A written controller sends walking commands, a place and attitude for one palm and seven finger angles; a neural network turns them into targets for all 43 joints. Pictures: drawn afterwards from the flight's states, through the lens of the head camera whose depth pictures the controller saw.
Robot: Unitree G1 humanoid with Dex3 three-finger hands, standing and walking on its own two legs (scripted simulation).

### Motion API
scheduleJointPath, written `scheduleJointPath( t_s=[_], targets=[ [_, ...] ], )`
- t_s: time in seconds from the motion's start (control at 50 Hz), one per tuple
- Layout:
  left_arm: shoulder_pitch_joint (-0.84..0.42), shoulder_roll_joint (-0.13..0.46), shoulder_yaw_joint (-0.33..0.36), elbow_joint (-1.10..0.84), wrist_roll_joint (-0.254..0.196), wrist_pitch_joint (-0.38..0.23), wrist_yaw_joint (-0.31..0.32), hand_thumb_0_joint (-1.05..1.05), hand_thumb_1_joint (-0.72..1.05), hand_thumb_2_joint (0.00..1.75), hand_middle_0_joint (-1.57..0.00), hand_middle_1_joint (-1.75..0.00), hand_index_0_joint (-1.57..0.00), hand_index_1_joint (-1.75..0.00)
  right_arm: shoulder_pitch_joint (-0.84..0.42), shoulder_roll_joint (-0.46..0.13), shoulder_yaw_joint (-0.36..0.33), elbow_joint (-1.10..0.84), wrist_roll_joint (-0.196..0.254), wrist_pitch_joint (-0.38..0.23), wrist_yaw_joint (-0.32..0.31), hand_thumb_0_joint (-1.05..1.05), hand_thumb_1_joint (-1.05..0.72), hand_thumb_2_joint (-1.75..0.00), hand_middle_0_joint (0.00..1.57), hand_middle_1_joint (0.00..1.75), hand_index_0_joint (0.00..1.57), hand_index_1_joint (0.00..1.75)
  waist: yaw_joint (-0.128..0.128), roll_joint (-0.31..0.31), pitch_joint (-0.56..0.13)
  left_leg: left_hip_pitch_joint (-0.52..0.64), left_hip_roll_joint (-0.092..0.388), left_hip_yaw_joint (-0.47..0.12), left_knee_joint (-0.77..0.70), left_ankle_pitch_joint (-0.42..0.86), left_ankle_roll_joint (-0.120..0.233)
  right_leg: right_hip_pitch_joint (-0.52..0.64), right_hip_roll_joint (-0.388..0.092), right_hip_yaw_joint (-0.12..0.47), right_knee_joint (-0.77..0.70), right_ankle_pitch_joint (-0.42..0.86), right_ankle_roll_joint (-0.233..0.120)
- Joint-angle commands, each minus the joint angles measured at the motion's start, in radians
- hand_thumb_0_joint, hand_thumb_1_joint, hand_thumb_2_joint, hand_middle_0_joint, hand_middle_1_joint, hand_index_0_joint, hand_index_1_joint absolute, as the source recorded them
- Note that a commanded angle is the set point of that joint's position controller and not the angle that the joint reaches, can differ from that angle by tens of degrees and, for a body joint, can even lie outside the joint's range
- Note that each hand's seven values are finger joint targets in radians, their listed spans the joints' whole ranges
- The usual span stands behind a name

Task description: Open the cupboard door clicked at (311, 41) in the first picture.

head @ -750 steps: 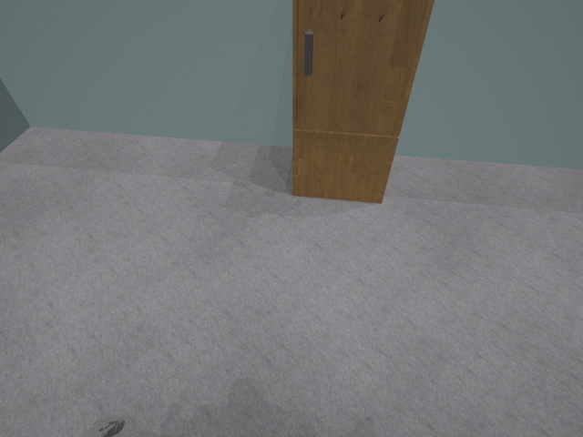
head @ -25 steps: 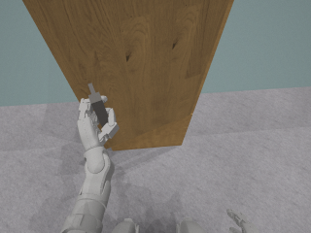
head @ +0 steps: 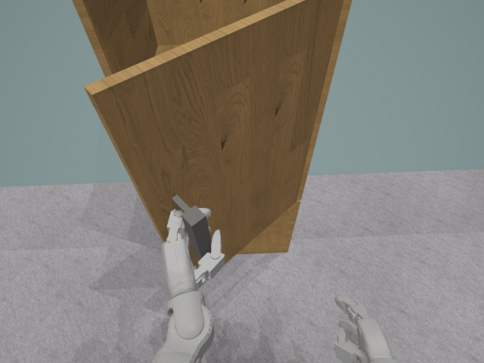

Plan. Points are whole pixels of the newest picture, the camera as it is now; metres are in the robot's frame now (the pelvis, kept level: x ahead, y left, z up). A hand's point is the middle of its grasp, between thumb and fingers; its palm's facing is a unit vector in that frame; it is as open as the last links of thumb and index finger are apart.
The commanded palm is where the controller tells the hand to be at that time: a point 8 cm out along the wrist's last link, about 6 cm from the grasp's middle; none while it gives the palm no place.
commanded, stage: open thumb and fingers to let go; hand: left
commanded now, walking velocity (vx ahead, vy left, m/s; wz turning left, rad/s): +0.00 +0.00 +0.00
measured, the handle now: (192, 229) +0.33 +0.10 +0.04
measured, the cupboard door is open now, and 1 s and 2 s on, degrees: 41 40 42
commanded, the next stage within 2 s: slide the hand sideways off the handle in 0.84 s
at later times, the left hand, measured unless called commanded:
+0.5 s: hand (212, 248) +0.30 +0.06 +0.03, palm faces +0.43 -0.90 -0.05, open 11.9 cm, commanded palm +0.25 +0.10 +0.03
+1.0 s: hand (210, 255) +0.29 +0.07 +0.03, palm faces +0.28 -0.96 -0.04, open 14.9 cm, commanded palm +0.24 +0.10 +0.03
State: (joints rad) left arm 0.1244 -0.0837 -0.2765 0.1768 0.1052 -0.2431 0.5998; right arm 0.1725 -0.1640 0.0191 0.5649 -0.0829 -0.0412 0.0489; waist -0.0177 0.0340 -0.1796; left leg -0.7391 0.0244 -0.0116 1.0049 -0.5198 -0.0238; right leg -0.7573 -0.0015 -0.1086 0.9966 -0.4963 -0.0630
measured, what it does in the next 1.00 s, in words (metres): stands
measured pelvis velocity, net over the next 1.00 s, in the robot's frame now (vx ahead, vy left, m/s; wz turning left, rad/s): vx -0.03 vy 0.01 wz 0.01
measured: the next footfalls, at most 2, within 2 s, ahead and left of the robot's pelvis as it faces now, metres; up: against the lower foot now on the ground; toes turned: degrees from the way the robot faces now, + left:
none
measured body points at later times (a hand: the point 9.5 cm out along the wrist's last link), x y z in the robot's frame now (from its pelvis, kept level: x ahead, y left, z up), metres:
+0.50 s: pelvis -0.02 -0.02 -0.01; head +0.04 -0.05 +0.44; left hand +0.27 +0.11 +0.04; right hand +0.14 -0.24 -0.13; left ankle -0.02 +0.13 -0.67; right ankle +0.00 -0.08 -0.67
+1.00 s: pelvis -0.03 +0.01 -0.01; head +0.02 +0.00 +0.44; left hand +0.27 +0.12 +0.04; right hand +0.15 -0.19 -0.11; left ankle -0.02 +0.13 -0.67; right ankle +0.00 -0.08 -0.67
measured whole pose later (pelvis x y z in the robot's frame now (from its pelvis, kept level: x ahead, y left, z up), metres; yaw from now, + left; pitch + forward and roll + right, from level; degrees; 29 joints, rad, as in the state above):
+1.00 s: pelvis -0.03 +0.01 -0.01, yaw +0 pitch +15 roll +0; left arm -0.04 -0.10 -0.23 0.32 0.11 -0.31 0.56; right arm 0.17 -0.18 0.01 0.58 -0.09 -0.08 0.03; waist 0.00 0.04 -0.16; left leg -0.82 0.00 -0.01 1.06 -0.49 0.00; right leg -0.84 -0.02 -0.10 1.05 -0.47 -0.05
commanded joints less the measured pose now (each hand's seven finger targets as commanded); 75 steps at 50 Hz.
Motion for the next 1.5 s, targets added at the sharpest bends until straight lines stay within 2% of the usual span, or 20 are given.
scheduleJointPath(
  t_s=[0.0, 0.04, 0.1, 0.18, 0.28, 0.4, 0.58, 0.8, 0.92, 0.94, 0.98, 1.0, 1.06, 1.1, 1.14, 1.18, 1.24, 1.28, 1.38, 1.48],
  targets=[
    [-0.293, -0.103, 0.091, -0.170, 0.026, -0.062, 0.063, 0.00, 0.90, 0.90, -0.40, -1.35, -0.40, -1.35, -0.073, -0.089, -0.029, -0.110, 0.001, -0.049, -0.027, 0.00, -0.90, -0.90, 0.20, 0.30, 0.20, 0.30, -0.008, -0.099, -0.172, 0.019, -0.051, -0.009, -0.058, 0.253, 0.019, 0.167, -0.028, 0.100, -0.162, 0.353, 0.047],
    [-0.271, -0.142, 0.086, -0.109, 0.023, -0.066, 0.066, 0.00, 0.76, 0.84, -0.39, -1.34, -0.39, -1.34, -0.075, -0.079, -0.028, -0.103, -0.003, -0.056, -0.029, 0.00, -0.90, -0.90, 0.20, 0.30, 0.20, 0.30, -0.004, -0.117, -0.172, 0.007, -0.055, -0.011, -0.051, 0.233, 0.018, 0.167, -0.038, 0.115, -0.173, 0.335, 0.054],
    [-0.263, -0.129, 0.093, -0.127, 0.016, -0.079, 0.057, 0.00, 0.55, 0.75, -0.38, -1.31, -0.38, -1.31, -0.061, -0.083, -0.040, -0.107, -0.005, -0.063, -0.032, 0.00, -0.90, -0.90, 0.20, 0.30, 0.20, 0.30, 0.004, -0.133, -0.261, -0.004, -0.057, -0.004, -0.038, 0.257, 0.017, 0.236, -0.053, 0.144, -0.166, 0.433, 0.066],
    [-0.242, -0.108, 0.099, -0.135, 0.004, -0.093, 0.032, 0.00, 0.27, 0.63, -0.35, -1.28, -0.35, -1.28, -0.044, -0.086, -0.046, -0.108, -0.002, -0.060, -0.038, 0.00, -0.90, -0.90, 0.20, 0.30, 0.20, 0.30, -0.001, -0.152, -0.282, -0.036, -0.059, -0.008, -0.038, 0.252, 0.014, 0.306, -0.074, 0.189, -0.183, 0.495, 0.078],
    [-0.328, -0.079, 0.112, -0.109, 0.006, -0.123, 0.022, 0.00, -0.08, 0.48, -0.33, -1.24, -0.33, -1.24, -0.049, -0.093, -0.048, -0.097, -0.005, -0.068, -0.046, 0.00, -0.90, -0.90, 0.20, 0.30, 0.20, 0.30, -0.021, -0.178, -0.228, -0.081, -0.055, -0.018, -0.027, 0.185, 0.019, 0.263, -0.091, 0.229, -0.217, 0.362, 0.087],
    [-0.365, -0.075, 0.118, -0.094, 0.010, -0.146, 0.025, 0.00, -0.50, 0.30, -0.30, -1.20, -0.30, -1.20, -0.042, -0.097, -0.056, -0.092, -0.006, -0.072, -0.046, 0.00, -0.90, -0.90, 0.20, 0.30, 0.20, 0.30, -0.016, -0.157, -0.262, -0.081, -0.055, -0.013, -0.031, 0.172, 0.023, 0.256, -0.090, 0.230, -0.212, 0.291, 0.079],
    [-0.355, -0.079, 0.130, -0.067, 0.003, -0.143, 0.041, 0.00, -0.50, 0.30, -0.24, -0.85, -0.24, -0.85, -0.034, -0.103, -0.059, -0.098, -0.005, -0.074, -0.046, 0.00, -0.90, -0.90, 0.20, 0.30, 0.20, 0.30, -0.002, -0.169, -0.271, -0.059, -0.055, -0.007, -0.048, 0.189, 0.026, 0.242, -0.066, 0.180, -0.195, 0.277, 0.065],
    [-0.376, -0.114, 0.118, -0.044, 0.010, -0.126, 0.072, 0.00, -0.50, 0.30, -0.15, -0.30, -0.15, -0.30, -0.049, -0.098, -0.047, -0.107, -0.007, -0.074, -0.034, 0.00, -0.90, -0.90, 0.20, 0.30, 0.20, 0.30, 0.010, -0.092, -0.230, 0.003, -0.050, -0.001, -0.071, 0.213, 0.028, 0.145, -0.021, 0.087, -0.149, 0.218, 0.035],
    [-0.410, -0.170, 0.077, -0.043, 0.012, -0.113, 0.080, 0.00, -0.50, 0.30, -0.15, -0.30, -0.15, -0.30, -0.062, -0.097, -0.043, -0.107, -0.005, -0.075, -0.025, 0.00, -0.90, -0.90, 0.20, 0.30, 0.20, 0.30, 0.008, -0.085, -0.230, 0.028, -0.045, -0.011, -0.075, 0.228, 0.025, 0.102, -0.005, 0.054, -0.117, 0.207, 0.026],
    [-0.397, -0.082, -0.169, -0.102, 0.119, -0.163, -0.138, 0.00, -0.50, 0.30, -0.15, -0.30, -0.15, -0.30, 0.023, -0.146, -0.049, -0.093, 0.003, -0.067, -0.023, 0.00, -0.90, -0.90, 0.20, 0.30, 0.20, 0.30, -0.101, -0.130, -0.188, 0.046, -0.040, -0.010, -0.044, 0.231, 0.047, 0.071, -0.017, 0.087, -0.109, 0.291, 0.032],
    [-0.417, 0.044, -0.066, -0.157, 0.063, -0.245, -0.327, 0.00, -0.50, 0.30, -0.15, -0.30, -0.15, -0.30, 0.023, -0.143, -0.058, -0.125, 0.012, -0.063, -0.035, 0.00, -0.90, -0.90, 0.20, 0.30, 0.20, 0.30, -0.051, -0.087, -0.294, 0.039, -0.045, -0.012, -0.026, 0.285, 0.054, 0.142, -0.026, 0.100, -0.065, 0.388, 0.019],
    [-0.421, 0.048, -0.073, -0.195, 0.041, -0.262, -0.388, 0.00, -0.50, 0.30, -0.15, -0.30, -0.15, -0.30, 0.016, -0.138, -0.055, -0.140, 0.017, -0.065, -0.038, 0.00, -0.90, -0.90, 0.20, 0.30, 0.20, 0.30, -0.041, -0.048, -0.327, 0.046, -0.046, -0.010, -0.024, 0.277, 0.054, 0.148, -0.027, 0.106, -0.059, 0.386, 0.022],
    [-0.390, -0.006, -0.069, -0.188, -0.084, -0.263, -0.501, 0.00, -0.50, 0.30, -0.15, -0.30, -0.15, -0.30, 0.007, -0.136, -0.043, -0.176, 0.045, -0.079, -0.046, 0.00, -0.90, -0.90, 0.20, 0.30, 0.20, 0.30, -0.043, -0.060, -0.243, 0.041, -0.046, -0.020, -0.044, 0.194, 0.052, 0.106, -0.016, 0.089, -0.087, 0.256, 0.023],
    [-0.348, -0.031, -0.031, -0.165, -0.162, -0.231, -0.503, 0.00, -0.50, 0.30, -0.15, -0.30, -0.15, -0.30, -0.008, -0.139, -0.039, -0.194, 0.064, -0.084, -0.050, 0.00, -0.90, -0.90, 0.20, 0.30, 0.20, 0.30, -0.031, -0.089, -0.197, 0.041, -0.043, -0.027, -0.069, 0.157, 0.047, 0.085, -0.007, 0.070, -0.107, 0.179, 0.025],
    [-0.296, -0.020, 0.012, -0.174, -0.189, -0.203, -0.473, 0.00, -0.50, 0.30, -0.15, -0.30, -0.15, -0.30, -0.007, -0.147, -0.039, -0.208, 0.068, -0.083, -0.049, 0.00, -0.90, -0.90, 0.20, 0.30, 0.20, 0.30, -0.010, -0.111, -0.205, 0.035, -0.045, -0.031, -0.083, 0.156, 0.042, 0.096, -0.005, 0.061, -0.106, 0.158, 0.026],
    [-0.237, 0.012, 0.040, -0.199, -0.161, -0.191, -0.431, 0.00, -0.50, 0.30, -0.15, -0.30, -0.15, -0.30, -0.005, -0.153, -0.042, -0.226, 0.063, -0.079, -0.042, 0.00, -0.90, -0.90, 0.20, 0.30, 0.20, 0.30, 0.017, -0.099, -0.227, 0.037, -0.045, -0.034, -0.088, 0.190, 0.039, 0.101, -0.005, 0.051, -0.079, 0.178, 0.021],
    [-0.151, -0.005, 0.013, -0.240, -0.101, -0.188, -0.378, 0.00, -0.50, 0.30, -0.15, -0.30, -0.15, -0.30, 0.022, -0.144, -0.045, -0.240, 0.054, -0.071, -0.024, 0.00, -0.90, -0.90, 0.20, 0.30, 0.20, 0.30, 0.016, -0.104, -0.251, 0.043, -0.041, -0.026, -0.075, 0.245, 0.037, 0.101, -0.005, 0.050, -0.053, 0.242, 0.021],
    [-0.094, 0.038, 0.042, -0.246, -0.072, -0.189, -0.361, 0.00, -0.50, 0.30, -0.15, -0.30, -0.15, -0.30, 0.024, -0.149, -0.050, -0.250, 0.053, -0.063, -0.019, 0.00, -0.90, -0.90, 0.20, 0.30, 0.20, 0.30, 0.028, -0.115, -0.233, 0.021, -0.039, -0.026, -0.072, 0.248, 0.035, 0.100, -0.005, 0.054, -0.049, 0.241, 0.018],
    [0.023, 0.054, 0.032, -0.350, -0.048, -0.196, -0.356, 0.00, -0.50, 0.30, -0.15, -0.30, -0.15, -0.30, 0.025, -0.141, -0.047, -0.282, 0.054, -0.049, -0.015, 0.00, -0.90, -0.90, 0.20, 0.30, 0.20, 0.30, 0.038, -0.092, -0.226, 0.021, -0.037, -0.015, -0.075, 0.250, 0.033, 0.117, -0.002, 0.059, -0.048, 0.252, 0.013],
    [0.014, 0.060, 0.004, -0.403, -0.046, -0.193, -0.382, 0.00, -0.50, 0.30, -0.15, -0.30, -0.15, -0.30, 0.029, -0.141, -0.040, -0.285, 0.056, -0.048, -0.030, 0.00, -0.90, -0.90, 0.20, 0.30, 0.20, 0.30, -0.003, -0.082, -0.142, 0.004, -0.033, -0.028, -0.066, 0.184, 0.035, 0.054, 0.001, 0.056, -0.055, 0.190, 0.019]
  ],
)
